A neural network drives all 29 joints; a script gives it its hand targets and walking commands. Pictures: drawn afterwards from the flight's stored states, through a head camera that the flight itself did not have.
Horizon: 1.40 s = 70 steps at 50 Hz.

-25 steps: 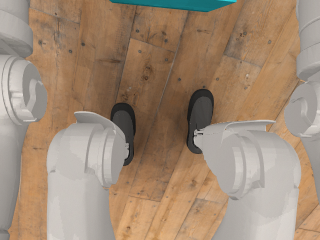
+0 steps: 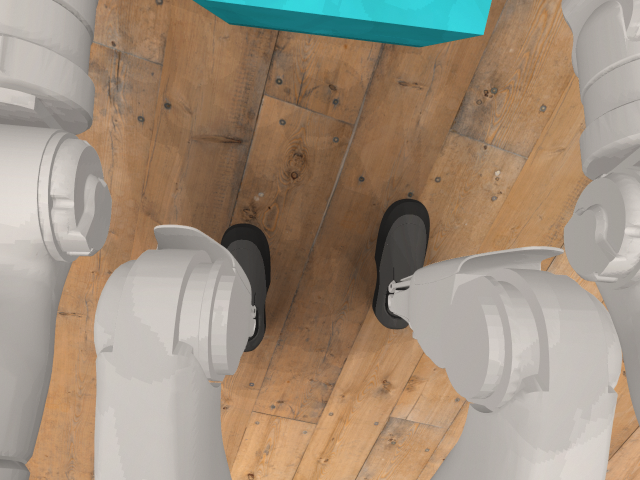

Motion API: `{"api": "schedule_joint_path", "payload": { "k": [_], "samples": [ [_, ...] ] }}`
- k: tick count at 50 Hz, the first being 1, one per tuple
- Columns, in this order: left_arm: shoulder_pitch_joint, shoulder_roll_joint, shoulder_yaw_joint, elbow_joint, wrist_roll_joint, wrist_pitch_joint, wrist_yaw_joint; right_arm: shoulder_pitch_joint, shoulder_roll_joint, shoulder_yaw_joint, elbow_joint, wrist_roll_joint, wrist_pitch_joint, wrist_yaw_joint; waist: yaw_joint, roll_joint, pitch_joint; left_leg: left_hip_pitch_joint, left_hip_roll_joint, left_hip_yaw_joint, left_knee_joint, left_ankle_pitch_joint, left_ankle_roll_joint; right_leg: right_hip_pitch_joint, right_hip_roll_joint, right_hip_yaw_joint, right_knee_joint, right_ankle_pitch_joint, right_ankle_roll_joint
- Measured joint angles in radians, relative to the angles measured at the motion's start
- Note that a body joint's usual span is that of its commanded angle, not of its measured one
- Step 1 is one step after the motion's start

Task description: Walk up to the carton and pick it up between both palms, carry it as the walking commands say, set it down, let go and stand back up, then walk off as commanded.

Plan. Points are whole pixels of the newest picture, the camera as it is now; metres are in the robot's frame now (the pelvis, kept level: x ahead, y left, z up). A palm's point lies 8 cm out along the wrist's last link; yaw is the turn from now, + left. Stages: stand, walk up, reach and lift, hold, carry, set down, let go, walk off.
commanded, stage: reach and lift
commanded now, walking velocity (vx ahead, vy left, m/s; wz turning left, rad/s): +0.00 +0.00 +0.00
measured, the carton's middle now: out of the picture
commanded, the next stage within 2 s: none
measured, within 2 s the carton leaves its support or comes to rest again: leaves its support in 1.40 s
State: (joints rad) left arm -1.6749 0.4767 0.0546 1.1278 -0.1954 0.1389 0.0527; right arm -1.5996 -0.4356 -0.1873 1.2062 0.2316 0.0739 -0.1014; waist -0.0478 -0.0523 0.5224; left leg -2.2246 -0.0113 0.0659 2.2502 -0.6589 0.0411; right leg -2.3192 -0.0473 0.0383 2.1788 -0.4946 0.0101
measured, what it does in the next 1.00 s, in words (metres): stands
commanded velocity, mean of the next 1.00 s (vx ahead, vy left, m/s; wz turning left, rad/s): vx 0.00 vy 0.00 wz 0.00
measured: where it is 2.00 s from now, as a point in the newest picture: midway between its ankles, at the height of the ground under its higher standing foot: (320, 295)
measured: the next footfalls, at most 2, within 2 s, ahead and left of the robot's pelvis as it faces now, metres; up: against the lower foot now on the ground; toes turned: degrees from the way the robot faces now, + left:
none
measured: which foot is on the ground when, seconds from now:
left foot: down 0.00-1.00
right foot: down 0.00-1.00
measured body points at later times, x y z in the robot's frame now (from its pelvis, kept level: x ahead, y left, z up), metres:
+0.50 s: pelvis +0.00 +0.00 +0.00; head +0.40 +0.00 +0.19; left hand +0.60 +0.14 -0.21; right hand +0.56 -0.20 -0.21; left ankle +0.09 +0.10 -0.33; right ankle +0.13 -0.13 -0.33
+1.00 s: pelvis +0.00 +0.00 +0.00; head +0.40 +0.00 +0.19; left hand +0.60 +0.14 -0.21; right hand +0.57 -0.19 -0.21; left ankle +0.09 +0.10 -0.33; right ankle +0.13 -0.13 -0.33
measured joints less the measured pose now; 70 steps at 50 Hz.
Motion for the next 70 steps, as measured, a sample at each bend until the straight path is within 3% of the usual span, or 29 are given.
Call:
{"api": "schedule_joint_path", "payload": {
  "k": [19,33,50,62,70],
  "samples": [
    [0.000,-0.067,-0.035,0.002,0.000,0.000,0.012,-0.051,0.059,0.033,0.011,0.011,0.000,0.000,0.001,0.002,0.000,-0.001,0.000,0.000,0.003,0.000,0.000,0.002,0.000,0.000,0.001,0.000,0.000],
    [0.000,-0.069,-0.045,0.004,0.000,-0.013,0.024,-0.048,0.073,0.067,0.020,0.012,-0.015,-0.025,0.001,0.003,0.000,-0.001,0.000,0.000,0.004,0.000,0.000,0.002,0.000,0.000,0.002,0.000,-0.001],
    [-0.002,-0.062,-0.013,0.004,0.000,0.013,-0.027,-0.041,0.063,0.066,0.007,0.012,0.007,0.013,0.001,0.003,0.000,-0.001,0.000,0.000,0.012,-0.005,0.003,0.002,0.000,-0.001,0.011,-0.006,-0.004],
    [-0.002,-0.062,-0.009,0.004,0.000,0.032,-0.030,-0.039,0.061,0.066,-0.015,0.012,0.053,0.008,0.001,0.003,0.000,-0.001,-0.001,0.000,0.020,-0.006,0.004,0.002,0.000,-0.001,0.018,-0.007,-0.006],
    [-0.002,-0.062,-0.026,-0.001,0.000,0.066,0.027,-0.031,0.067,0.108,-0.081,0.042,0.117,-0.037,0.000,0.009,0.004,0.017,-0.003,-0.005,0.020,-0.006,0.002,0.020,0.007,-0.001,0.018,-0.007,-0.004]
  ]
}}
